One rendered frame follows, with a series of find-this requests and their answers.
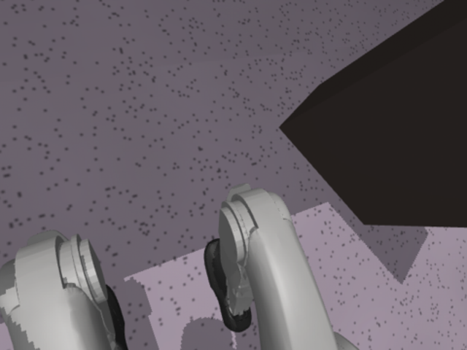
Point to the right robot foot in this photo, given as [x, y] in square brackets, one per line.
[217, 281]

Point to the right robot hand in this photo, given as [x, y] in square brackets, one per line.
[343, 343]

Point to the left robot foot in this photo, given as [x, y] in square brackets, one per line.
[117, 319]

